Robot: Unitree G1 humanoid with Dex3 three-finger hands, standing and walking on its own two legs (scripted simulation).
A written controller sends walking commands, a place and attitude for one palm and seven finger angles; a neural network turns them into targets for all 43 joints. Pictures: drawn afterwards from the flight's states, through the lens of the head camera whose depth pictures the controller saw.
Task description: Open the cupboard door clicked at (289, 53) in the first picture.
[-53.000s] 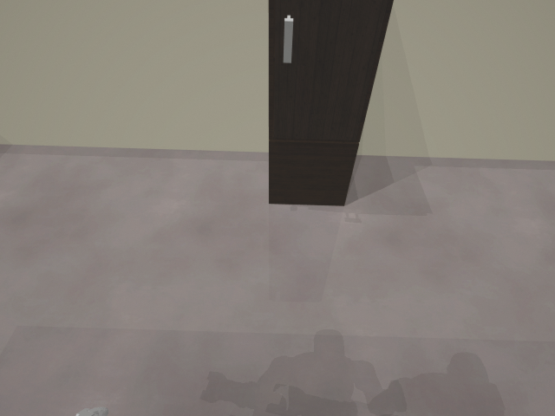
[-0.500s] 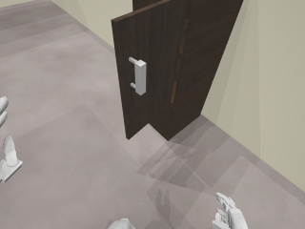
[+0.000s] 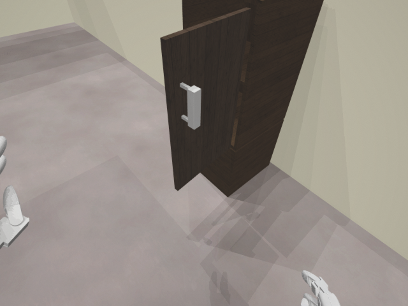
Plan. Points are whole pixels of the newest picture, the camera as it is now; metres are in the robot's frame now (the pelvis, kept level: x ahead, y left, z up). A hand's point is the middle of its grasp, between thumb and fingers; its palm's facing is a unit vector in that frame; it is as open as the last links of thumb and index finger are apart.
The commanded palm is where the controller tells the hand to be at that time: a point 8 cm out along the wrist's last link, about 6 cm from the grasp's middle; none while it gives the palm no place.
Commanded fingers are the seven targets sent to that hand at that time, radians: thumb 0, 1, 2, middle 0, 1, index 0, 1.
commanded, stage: let the arm hang, fingers relaxed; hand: left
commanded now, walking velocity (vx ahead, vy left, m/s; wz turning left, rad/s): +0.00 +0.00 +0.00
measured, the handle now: (188, 105) +0.62 +0.09 +0.06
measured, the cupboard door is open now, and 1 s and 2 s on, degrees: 96 96 96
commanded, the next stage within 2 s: look to check the result in 1.18 s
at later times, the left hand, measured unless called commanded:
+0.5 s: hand out of the picture -0.06 +0.19 -0.18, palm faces +0.05 -0.98 -0.18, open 7.1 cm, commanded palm none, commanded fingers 0.00 0.90 0.90 -0.20 -0.30 -0.20 -0.30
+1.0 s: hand out of the picture +0.04 +0.22 -0.15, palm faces +0.04 -0.96 -0.29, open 7.4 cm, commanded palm none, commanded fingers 0.00 0.90 0.90 -0.20 -0.30 -0.20 -0.30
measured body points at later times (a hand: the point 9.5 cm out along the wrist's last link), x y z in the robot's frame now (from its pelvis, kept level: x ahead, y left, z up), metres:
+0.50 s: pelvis -0.03 +0.00 +0.01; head +0.00 +0.02 +0.46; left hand -0.06 +0.24 -0.16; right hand +0.01 -0.26 -0.13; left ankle +0.03 +0.10 -0.73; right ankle -0.02 -0.11 -0.73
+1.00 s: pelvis -0.01 +0.00 +0.01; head +0.00 -0.01 +0.46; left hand +0.03 +0.27 -0.13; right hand +0.05 -0.26 -0.15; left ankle +0.03 +0.10 -0.73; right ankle -0.02 -0.11 -0.73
